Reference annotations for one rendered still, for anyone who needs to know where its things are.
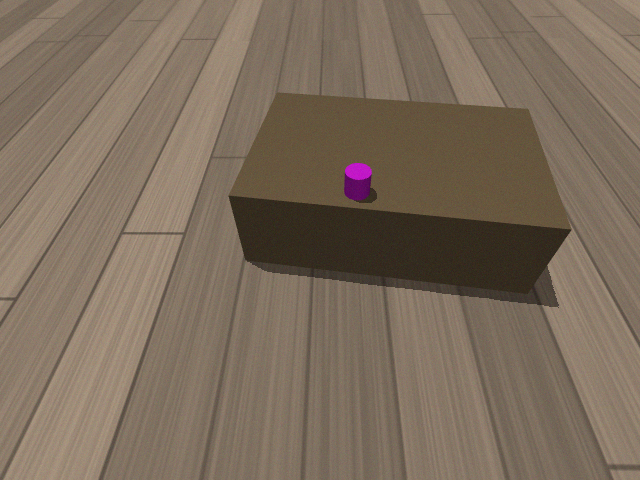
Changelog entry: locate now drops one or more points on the can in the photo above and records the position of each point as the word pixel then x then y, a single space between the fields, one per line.
pixel 357 181

